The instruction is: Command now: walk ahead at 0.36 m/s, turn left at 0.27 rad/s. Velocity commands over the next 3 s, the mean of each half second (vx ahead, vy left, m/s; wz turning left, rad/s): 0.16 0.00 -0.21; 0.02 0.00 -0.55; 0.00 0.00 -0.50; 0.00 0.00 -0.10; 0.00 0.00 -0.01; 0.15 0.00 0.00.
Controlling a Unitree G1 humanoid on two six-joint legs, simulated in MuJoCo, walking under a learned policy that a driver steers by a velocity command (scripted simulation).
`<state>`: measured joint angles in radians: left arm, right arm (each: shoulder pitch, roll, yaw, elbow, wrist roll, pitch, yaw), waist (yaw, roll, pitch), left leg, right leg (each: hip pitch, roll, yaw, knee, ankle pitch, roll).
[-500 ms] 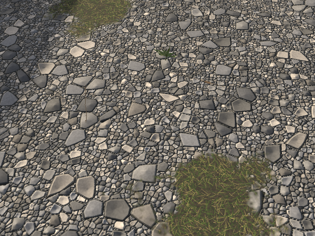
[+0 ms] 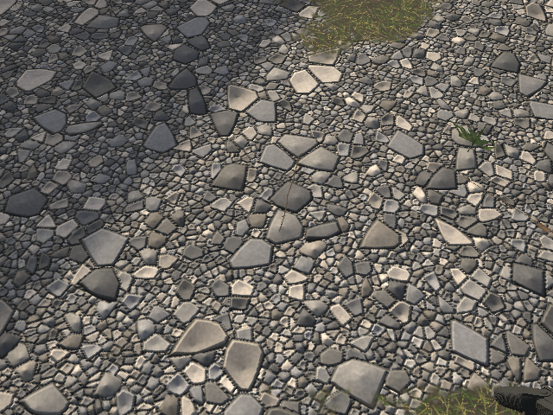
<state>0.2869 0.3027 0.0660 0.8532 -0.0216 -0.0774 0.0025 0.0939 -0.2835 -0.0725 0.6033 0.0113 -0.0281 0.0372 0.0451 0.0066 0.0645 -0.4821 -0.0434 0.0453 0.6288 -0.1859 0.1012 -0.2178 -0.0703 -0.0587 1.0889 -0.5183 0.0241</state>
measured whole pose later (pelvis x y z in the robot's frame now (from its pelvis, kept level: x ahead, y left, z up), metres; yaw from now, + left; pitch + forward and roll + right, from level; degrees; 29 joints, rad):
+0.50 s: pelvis +0.18 -0.03 +0.01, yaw -10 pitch +3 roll +2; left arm 0.16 0.28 0.06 0.72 0.01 -0.03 -0.03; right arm 0.12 -0.28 -0.07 0.76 -0.01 0.00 -0.03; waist 0.01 0.01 0.05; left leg -0.35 -0.04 0.04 1.00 -0.55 -0.01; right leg -0.46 0.02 -0.01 0.58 -0.18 -0.06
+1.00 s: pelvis +0.22 +0.01 +0.02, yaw -29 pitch +2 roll -1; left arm 0.17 0.34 0.10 0.63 -0.01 0.05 0.03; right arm 0.19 -0.26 -0.07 0.74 -0.02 0.00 -0.04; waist -0.01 -0.05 0.01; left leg -0.28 0.01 -0.01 0.48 -0.24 0.01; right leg -0.57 0.10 0.12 1.10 -0.42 0.05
